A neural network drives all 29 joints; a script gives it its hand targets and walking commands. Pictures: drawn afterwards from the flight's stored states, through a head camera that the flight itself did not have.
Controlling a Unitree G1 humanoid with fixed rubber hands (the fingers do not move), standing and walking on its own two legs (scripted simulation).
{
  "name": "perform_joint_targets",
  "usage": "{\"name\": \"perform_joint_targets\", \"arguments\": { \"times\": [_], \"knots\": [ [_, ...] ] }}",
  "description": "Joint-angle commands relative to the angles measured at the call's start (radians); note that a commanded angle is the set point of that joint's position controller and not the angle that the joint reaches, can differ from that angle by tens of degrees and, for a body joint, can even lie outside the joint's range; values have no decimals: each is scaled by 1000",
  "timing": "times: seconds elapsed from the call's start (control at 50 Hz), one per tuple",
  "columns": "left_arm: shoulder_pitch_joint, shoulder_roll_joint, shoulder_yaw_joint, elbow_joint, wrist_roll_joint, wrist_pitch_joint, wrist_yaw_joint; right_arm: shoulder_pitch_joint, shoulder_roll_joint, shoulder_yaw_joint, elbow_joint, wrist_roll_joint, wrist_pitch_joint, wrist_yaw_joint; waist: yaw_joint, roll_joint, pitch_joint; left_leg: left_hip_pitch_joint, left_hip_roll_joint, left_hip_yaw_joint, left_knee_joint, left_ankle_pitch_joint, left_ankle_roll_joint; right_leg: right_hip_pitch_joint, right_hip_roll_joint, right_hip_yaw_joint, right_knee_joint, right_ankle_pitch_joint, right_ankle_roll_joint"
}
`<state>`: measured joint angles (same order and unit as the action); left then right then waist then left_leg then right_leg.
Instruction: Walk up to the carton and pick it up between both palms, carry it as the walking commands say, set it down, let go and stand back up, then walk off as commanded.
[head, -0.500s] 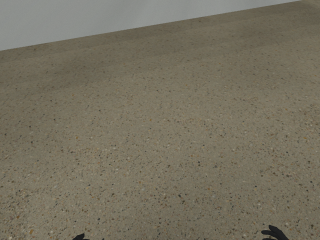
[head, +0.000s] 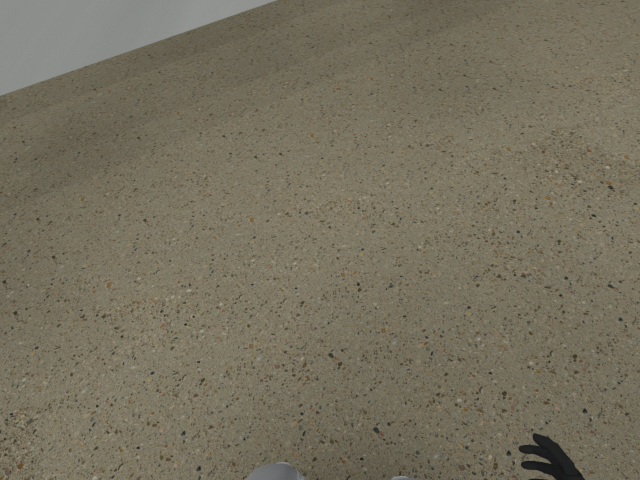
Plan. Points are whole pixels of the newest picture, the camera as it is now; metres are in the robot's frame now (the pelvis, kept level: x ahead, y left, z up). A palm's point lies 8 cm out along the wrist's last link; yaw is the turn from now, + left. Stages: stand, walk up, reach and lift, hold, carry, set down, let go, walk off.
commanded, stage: walk up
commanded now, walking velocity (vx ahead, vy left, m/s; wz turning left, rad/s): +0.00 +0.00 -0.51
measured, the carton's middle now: out of the picture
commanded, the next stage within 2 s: none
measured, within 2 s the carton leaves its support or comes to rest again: neither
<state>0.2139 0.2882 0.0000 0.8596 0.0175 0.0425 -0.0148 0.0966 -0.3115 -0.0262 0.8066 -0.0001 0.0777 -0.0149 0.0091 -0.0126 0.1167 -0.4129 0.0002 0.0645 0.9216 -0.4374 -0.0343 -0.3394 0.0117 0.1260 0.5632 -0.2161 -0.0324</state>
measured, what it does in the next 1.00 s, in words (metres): steps to the right, turning right: left foot, then right foot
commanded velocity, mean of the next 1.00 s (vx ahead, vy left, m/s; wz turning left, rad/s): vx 0.26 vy -0.14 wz -0.51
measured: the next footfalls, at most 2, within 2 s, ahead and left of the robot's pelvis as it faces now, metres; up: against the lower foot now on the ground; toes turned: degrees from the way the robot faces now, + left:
left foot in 0.28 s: +0.01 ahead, +0.17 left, +0.00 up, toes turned -4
right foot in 0.84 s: +0.11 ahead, -0.28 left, +0.00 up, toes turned -20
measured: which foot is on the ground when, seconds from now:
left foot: up 0.00-0.26, down 0.28-0.84, up 0.86-1.00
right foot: down 0.00-0.28, up 0.30-0.82, down 0.84-1.00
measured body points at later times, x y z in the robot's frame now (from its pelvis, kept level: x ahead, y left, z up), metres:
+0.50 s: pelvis -0.01 +0.05 +0.00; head +0.03 +0.08 +0.45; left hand +0.13 +0.28 -0.15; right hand -0.03 -0.23 -0.11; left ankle -0.03 +0.17 -0.74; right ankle -0.04 -0.11 -0.64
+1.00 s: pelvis +0.08 -0.14 -0.01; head +0.11 -0.17 +0.44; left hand +0.25 +0.07 -0.14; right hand +0.08 -0.43 -0.14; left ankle +0.10 +0.03 -0.66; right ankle +0.07 -0.27 -0.74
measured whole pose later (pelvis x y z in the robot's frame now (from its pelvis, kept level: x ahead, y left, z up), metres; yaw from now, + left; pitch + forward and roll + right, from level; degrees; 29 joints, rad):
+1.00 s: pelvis +0.08 -0.14 -0.01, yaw -25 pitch +2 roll +2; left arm 0.26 0.26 0.00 0.89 0.02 -0.01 -0.04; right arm 0.17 -0.26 -0.05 0.83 0.00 -0.02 0.02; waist 0.00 -0.01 0.04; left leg -0.45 0.11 0.08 1.11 -0.47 -0.09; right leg -0.40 -0.01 0.09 0.63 -0.26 0.01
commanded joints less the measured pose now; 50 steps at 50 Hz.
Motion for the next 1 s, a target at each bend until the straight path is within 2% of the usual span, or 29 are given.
{"name": "perform_joint_targets", "arguments": {
  "times": [0.0,0.16,0.22,0.24,0.26,0.28,0.3,0.32,0.34,0.38,0.4,0.42,0.44,0.48,0.5,0.6,0.66,0.7,0.74,0.78,0.8,0.82,0.84,0.86,0.88,0.9,0.92,0.94,0.98],
  "knots": [
    [61,216,93,-73,11,-18,33,2,-67,-43,-111,-5,-17,0,9,-165,-175,-69,-4,-88,22,5,-5,219,-196,317,-227,352,-118],
    [-15,223,96,-122,7,15,23,23,-63,-51,-101,-1,-17,-9,-2,-182,-152,118,-22,-38,-238,-10,-17,62,-161,383,-264,44,-116],
    [-91,200,79,-141,1,22,17,111,-57,-55,-59,0,-16,-29,-65,-197,-109,338,-33,16,-446,76,1,-134,-110,334,-226,-36,-50],
    [-82,157,67,-148,-1,20,16,160,-81,-63,-46,-4,-20,-36,-81,-141,-117,433,19,-24,-535,104,18,-215,-54,269,-131,-102,-3],
    [-52,73,54,-156,1,14,17,191,-163,-78,-48,-18,-26,-35,-82,151,-94,450,253,-289,-695,-11,54,-341,53,136,117,-239,46],
    [6,23,60,-139,22,8,18,181,-204,-73,-70,-29,-39,-32,-29,216,-70,409,429,-415,-691,133,72,-391,91,12,330,-282,74],
    [-66,90,86,-157,18,23,12,130,-197,-79,-104,-32,-36,-29,-36,165,-15,234,493,-403,-761,-82,184,-388,4,-54,477,-254,88],
    [-88,105,92,-158,12,31,1,90,-162,-66,-122,-29,-39,-21,-16,120,25,175,424,-336,-766,-105,167,-347,-29,-33,524,-173,88],
    [-66,98,83,-141,4,29,-10,56,-117,-60,-132,-21,-42,-23,0,121,25,206,356,-235,-753,21,155,-343,-10,-36,566,-122,83],
    [-35,88,75,-121,1,27,-22,78,-84,-57,-144,-17,-51,-26,-4,157,-59,315,317,-116,-702,213,128,-350,-10,-103,624,-89,88],
    [-43,92,71,-125,8,27,-29,131,-98,-61,-129,-13,-59,-30,-14,141,-71,390,344,-128,-682,270,127,-398,-24,-114,615,-88,97],
    [-132,125,88,-156,28,36,-78,344,-203,-106,-27,-27,-61,-57,-56,44,-105,510,449,-248,-685,22,80,-516,-77,-76,657,-93,88],
    [-193,117,98,-189,35,43,-111,418,-254,-119,13,-17,-61,-75,-55,48,-55,533,482,-291,-700,-92,38,-583,-83,-38,677,-49,93],
    [-141,86,93,-156,28,33,-125,420,-225,-112,22,-20,-68,-77,-45,147,-31,509,443,-196,-678,56,16,-554,-73,-32,691,19,101],
    [-129,72,90,-135,22,27,-121,434,-192,-108,21,-21,-76,-74,-45,145,-31,480,427,-153,-674,193,8,-520,-73,-57,708,21,104],
    [-165,42,76,-141,-7,19,-122,457,-181,-98,20,-13,-78,-50,-63,227,-19,488,405,-51,-641,410,54,-495,-86,-103,679,27,106],
    [-225,32,68,-161,-11,16,-122,461,-188,-98,36,-20,-83,-40,-81,250,11,496,427,-30,-657,391,85,-489,-98,-125,578,-8,97],
    [-230,43,66,-173,-24,6,-124,404,-214,-102,22,-24,-85,-34,-70,288,17,448,449,-1,-684,307,93,-397,-112,-135,421,-34,96],
    [-157,41,55,-148,-21,-21,-101,308,-207,-84,4,-20,-98,-6,-31,325,-45,350,390,82,-677,146,70,-152,-79,-190,179,-112,71],
    [15,47,58,-100,-9,-45,-77,279,-229,-83,11,-16,-99,7,40,314,-155,392,372,104,-461,422,76,-26,-17,-273,80,-183,43],
    [150,60,63,-32,-7,-63,-57,280,-216,-80,18,-5,-98,12,91,185,-242,385,296,162,-200,529,62,115,47,-276,-28,-152,23],
    [289,134,81,42,-3,-68,-39,239,-167,-81,4,-17,-101,16,151,18,-258,178,235,167,76,373,36,289,43,-169,-49,-124,-14],
    [345,259,105,42,15,-72,-16,202,-36,-46,-69,-24,-122,26,156,-258,-201,-202,102,110,288,-166,-4,398,-229,337,-246,-339,-58],
    [346,308,108,28,2,-67,-4,155,-44,-47,-113,-33,-118,31,132,-311,-192,-290,79,-40,406,-201,6,266,-345,689,-436,-573,-108],
    [274,268,100,3,2,-67,-3,138,-40,-45,-110,-30,-118,32,96,-284,-116,-295,120,-78,415,-131,25,193,-335,677,-457,-681,-113],
    [223,208,93,-5,1,-79,2,130,-31,-42,-100,-28,-124,31,68,-161,-113,-294,139,-86,375,-52,25,196,-289,573,-400,-542,-116],
    [172,146,83,-1,0,-88,5,152,-12,-40,-66,-31,-129,30,32,-124,-126,-246,144,-78,315,5,14,184,-223,448,-337,-341,-94],
    [132,115,77,0,6,-97,8,187,0,-35,-47,-36,-130,34,-1,-162,-160,-182,133,-81,262,24,14,165,-185,370,-296,-215,-80],
    [111,109,68,-22,12,-100,14,163,7,-31,-39,-36,-115,41,-17,-118,-205,-118,105,-64,198,74,9,117,-176,346,-300,-166,-89]
  ]
}}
